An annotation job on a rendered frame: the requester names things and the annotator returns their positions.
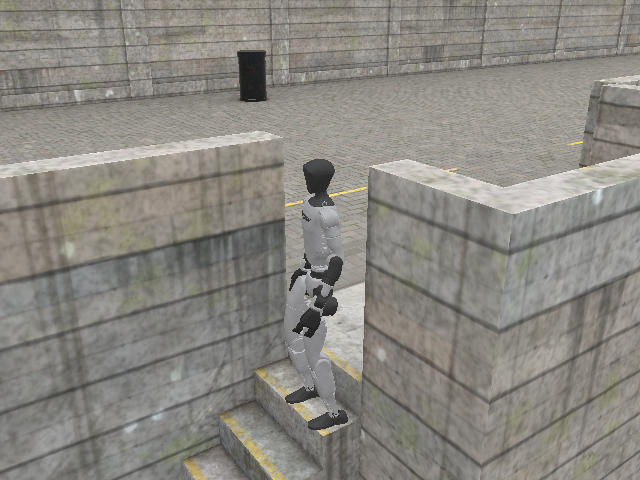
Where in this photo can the robot right forearm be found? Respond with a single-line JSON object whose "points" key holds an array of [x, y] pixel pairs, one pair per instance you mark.
{"points": [[305, 265]]}

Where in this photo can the right robot hand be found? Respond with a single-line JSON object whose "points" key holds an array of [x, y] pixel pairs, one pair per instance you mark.
{"points": [[297, 273]]}

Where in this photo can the right robot shin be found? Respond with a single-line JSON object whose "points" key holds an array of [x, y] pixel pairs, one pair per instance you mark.
{"points": [[301, 364]]}

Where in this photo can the robot left foot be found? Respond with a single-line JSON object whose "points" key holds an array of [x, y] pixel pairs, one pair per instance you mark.
{"points": [[325, 421]]}

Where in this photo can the left robot hand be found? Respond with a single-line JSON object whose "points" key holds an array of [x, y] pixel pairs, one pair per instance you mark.
{"points": [[310, 319]]}

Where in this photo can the robot left forearm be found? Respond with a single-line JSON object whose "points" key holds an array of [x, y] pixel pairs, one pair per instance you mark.
{"points": [[330, 277]]}

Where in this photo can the robot left upper arm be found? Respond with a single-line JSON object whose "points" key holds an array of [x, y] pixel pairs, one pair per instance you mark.
{"points": [[330, 223]]}

